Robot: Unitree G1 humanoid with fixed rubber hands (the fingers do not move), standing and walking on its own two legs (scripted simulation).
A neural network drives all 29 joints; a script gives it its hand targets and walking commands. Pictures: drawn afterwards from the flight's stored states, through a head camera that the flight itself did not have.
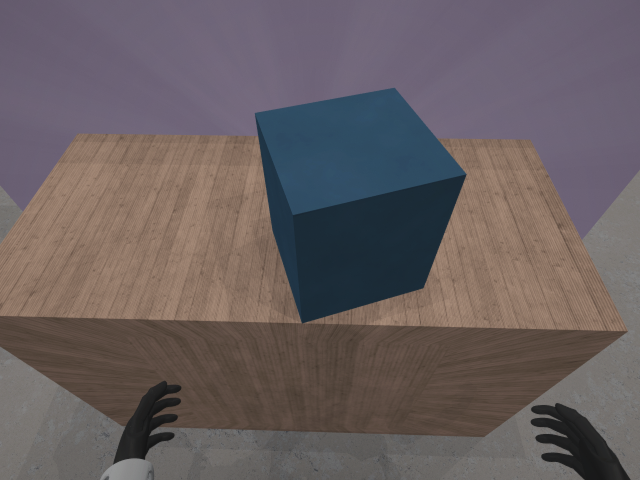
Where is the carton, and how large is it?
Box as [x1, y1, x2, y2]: [255, 88, 466, 322]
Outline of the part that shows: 394,88 255,113 272,230 302,322 422,288 424,285 466,174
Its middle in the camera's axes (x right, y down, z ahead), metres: +0.04 -0.04 +0.59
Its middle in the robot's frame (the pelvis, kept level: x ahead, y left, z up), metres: +0.50 -0.02 +0.04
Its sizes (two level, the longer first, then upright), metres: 0.210 0.200 0.250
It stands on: a pedestal, 0.69 m high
